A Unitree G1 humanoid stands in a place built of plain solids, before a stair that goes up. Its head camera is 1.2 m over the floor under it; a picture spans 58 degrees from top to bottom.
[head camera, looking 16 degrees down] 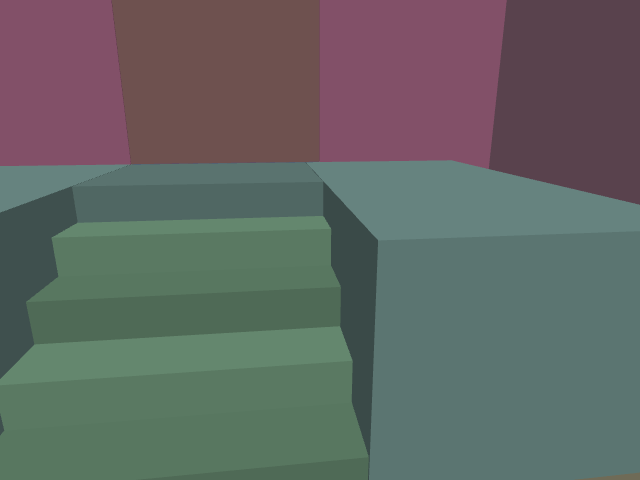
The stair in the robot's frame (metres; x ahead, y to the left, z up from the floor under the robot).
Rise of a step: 0.18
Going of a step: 0.27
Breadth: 1.20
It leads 7 degrees to the left of straight ahead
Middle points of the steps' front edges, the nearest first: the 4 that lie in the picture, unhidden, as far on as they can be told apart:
1.30 0.47 0.35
1.57 0.51 0.53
1.84 0.54 0.71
2.11 0.58 0.88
